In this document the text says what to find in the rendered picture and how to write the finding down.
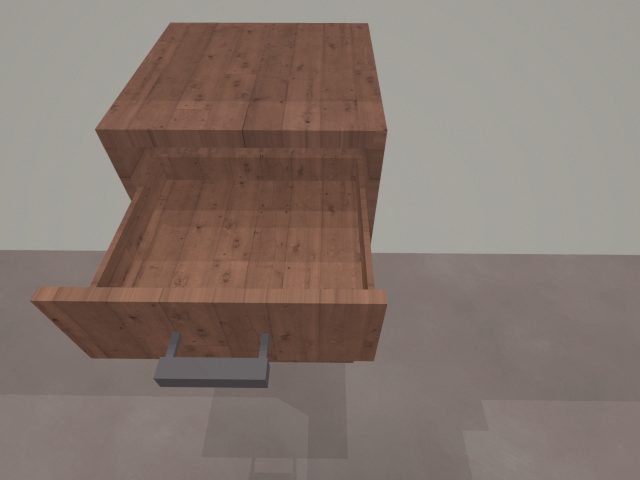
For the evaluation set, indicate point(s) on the cabinet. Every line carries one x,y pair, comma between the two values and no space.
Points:
251,88

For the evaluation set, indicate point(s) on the handle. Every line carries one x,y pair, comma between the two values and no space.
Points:
175,371

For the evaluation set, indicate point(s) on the drawer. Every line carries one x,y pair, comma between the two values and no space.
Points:
224,247

